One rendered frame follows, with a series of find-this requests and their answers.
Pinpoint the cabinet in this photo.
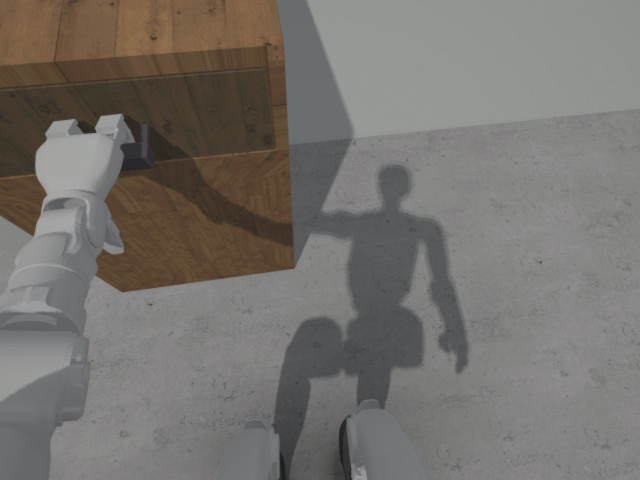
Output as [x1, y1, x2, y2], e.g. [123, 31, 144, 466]
[0, 0, 295, 292]

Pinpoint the left robot shin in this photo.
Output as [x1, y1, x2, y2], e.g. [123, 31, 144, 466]
[233, 419, 269, 439]

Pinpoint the left robot thigh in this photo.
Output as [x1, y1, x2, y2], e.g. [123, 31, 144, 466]
[213, 428, 280, 480]

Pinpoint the handle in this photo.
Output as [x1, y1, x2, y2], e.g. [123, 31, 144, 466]
[120, 124, 154, 172]

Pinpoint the left robot hand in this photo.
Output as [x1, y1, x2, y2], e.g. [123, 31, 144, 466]
[35, 114, 135, 255]

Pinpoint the left robot forearm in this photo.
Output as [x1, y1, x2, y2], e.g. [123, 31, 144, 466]
[0, 190, 107, 337]

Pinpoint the robot left upper arm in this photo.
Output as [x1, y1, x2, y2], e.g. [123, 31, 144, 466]
[0, 330, 91, 480]

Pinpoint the drawer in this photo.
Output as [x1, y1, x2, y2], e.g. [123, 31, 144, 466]
[0, 67, 273, 177]

